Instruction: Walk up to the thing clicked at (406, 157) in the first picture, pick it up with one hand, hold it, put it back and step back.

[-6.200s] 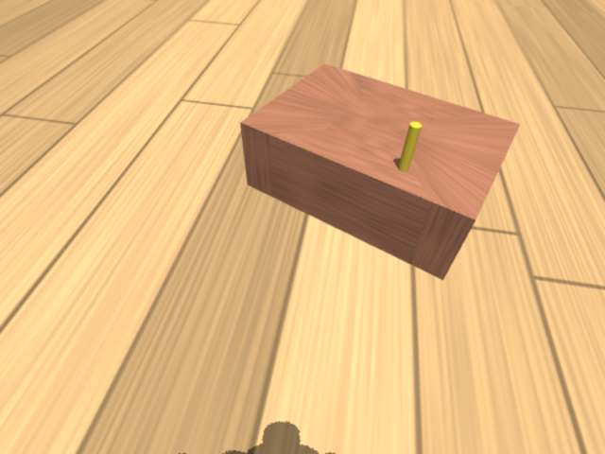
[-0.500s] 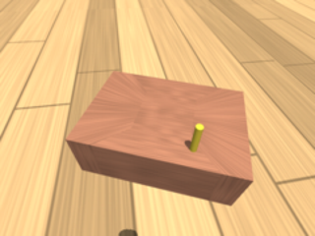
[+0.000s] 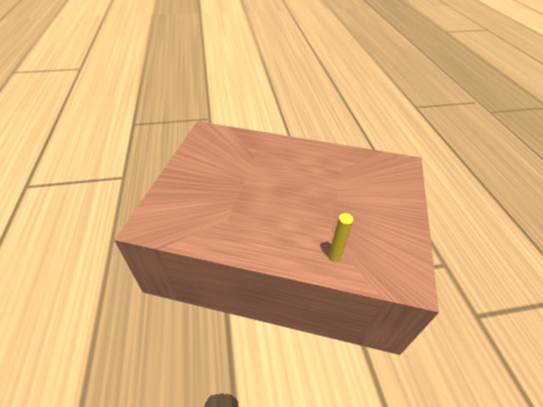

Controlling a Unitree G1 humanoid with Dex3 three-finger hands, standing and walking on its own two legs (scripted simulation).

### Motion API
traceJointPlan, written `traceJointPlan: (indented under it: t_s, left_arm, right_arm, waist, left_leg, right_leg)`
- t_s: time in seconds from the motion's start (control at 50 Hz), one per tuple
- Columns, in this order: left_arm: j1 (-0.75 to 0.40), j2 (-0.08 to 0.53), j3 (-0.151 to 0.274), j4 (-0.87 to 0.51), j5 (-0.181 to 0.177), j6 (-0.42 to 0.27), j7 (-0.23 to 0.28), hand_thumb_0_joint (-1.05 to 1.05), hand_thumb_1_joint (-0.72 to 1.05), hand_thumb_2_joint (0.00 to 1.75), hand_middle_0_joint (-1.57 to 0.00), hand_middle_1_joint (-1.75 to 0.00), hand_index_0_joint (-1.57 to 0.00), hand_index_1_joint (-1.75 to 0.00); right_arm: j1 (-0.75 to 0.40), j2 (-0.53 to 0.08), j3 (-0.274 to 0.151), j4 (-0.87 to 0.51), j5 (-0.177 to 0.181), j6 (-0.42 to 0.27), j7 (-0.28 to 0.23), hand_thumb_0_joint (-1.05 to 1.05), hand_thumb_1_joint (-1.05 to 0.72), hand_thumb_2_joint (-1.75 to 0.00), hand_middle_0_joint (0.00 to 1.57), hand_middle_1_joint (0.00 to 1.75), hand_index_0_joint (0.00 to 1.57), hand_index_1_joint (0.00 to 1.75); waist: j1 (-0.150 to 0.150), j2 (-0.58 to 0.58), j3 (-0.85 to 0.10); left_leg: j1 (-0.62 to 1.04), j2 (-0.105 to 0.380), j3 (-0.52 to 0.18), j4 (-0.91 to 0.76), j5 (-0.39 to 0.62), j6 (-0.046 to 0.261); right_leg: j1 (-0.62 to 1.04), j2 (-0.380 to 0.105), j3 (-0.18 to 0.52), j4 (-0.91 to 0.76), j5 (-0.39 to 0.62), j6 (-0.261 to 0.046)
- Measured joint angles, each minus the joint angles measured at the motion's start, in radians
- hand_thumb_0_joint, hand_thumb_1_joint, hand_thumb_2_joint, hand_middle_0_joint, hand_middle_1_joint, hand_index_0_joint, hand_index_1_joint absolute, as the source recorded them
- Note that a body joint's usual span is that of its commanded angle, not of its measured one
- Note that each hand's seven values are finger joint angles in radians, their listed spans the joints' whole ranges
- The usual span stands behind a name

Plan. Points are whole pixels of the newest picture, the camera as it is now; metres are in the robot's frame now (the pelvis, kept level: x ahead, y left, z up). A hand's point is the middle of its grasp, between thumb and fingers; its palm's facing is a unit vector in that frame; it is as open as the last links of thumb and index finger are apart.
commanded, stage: stand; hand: right
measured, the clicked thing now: (340, 239) +0.65 -0.20 -0.33
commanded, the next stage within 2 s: walk up in 0.90 s
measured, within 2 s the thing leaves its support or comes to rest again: neither
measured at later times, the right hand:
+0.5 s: hand out of the picture +0.08 -0.25 -0.16, palm faces -0.02 +0.94 -0.34, open 7.4 cm
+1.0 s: hand out of the picture +0.09 -0.26 -0.16, palm faces -0.02 +0.94 -0.34, open 7.4 cm
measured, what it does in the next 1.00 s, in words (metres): stands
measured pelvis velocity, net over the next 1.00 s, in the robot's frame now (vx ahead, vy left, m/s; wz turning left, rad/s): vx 0.01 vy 0.01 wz -0.03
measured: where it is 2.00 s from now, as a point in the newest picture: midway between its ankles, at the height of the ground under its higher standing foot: outside the picture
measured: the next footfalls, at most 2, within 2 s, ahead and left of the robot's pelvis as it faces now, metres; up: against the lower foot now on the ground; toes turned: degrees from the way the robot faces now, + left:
left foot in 1.20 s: +0.17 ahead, +0.20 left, +0.00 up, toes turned +0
right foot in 1.56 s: +0.28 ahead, -0.04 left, +0.00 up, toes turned -9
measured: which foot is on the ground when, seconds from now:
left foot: down 0.00-0.94, up 0.96-1.00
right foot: down 0.00-1.00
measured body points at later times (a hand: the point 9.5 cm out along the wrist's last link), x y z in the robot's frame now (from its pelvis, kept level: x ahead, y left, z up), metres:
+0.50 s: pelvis +0.00 +0.00 +0.00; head +0.01 +0.00 +0.45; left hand +0.08 +0.30 -0.13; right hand +0.08 -0.30 -0.13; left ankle +0.00 +0.12 -0.75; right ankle -0.02 -0.12 -0.75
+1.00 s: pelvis +0.01 +0.01 -0.01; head +0.01 +0.00 +0.44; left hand +0.07 +0.31 -0.13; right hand +0.09 -0.31 -0.13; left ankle -0.01 +0.12 -0.73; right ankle -0.02 -0.12 -0.75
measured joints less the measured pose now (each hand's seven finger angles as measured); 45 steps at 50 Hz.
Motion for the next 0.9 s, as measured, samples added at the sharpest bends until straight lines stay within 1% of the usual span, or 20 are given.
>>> traceJointPlan:
  t_s: [0.9]
  left_arm:
    - [0.000, 0.000, 0.002, -0.006, 0.000, 0.000, 0.001, 0.00, 0.90, 0.90, -0.20, -0.30, -0.21, -0.30]
  right_arm:
    - [-0.001, -0.001, 0.000, -0.010, 0.001, 0.000, -0.002, 0.01, -0.90, -0.90, 0.20, 0.30, 0.21, 0.30]
  waist:
    - [0.000, 0.001, 0.000]
  left_leg:
    - [0.007, 0.001, -0.005, -0.001, -0.003, -0.002]
  right_leg:
    - [0.010, 0.001, -0.004, -0.003, -0.004, -0.002]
